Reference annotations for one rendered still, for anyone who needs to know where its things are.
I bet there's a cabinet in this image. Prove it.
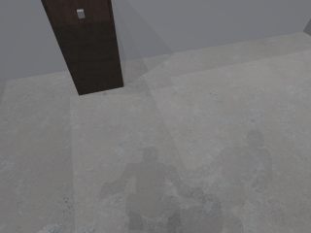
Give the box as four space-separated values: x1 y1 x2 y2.
41 0 124 96

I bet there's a handle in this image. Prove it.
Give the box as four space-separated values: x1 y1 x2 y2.
77 9 85 18

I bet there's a robot left hand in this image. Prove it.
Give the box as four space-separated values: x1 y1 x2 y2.
38 223 62 233

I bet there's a drawer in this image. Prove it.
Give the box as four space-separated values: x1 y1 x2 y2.
45 0 111 26

